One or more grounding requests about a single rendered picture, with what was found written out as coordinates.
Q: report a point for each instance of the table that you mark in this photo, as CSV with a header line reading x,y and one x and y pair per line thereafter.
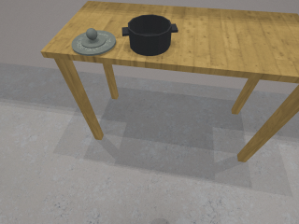
x,y
257,45

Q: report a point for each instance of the lid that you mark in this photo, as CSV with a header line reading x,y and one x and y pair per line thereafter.
x,y
103,43

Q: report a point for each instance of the knob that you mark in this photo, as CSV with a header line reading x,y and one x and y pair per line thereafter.
x,y
91,33

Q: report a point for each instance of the pot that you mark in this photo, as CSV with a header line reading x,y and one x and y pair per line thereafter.
x,y
149,35

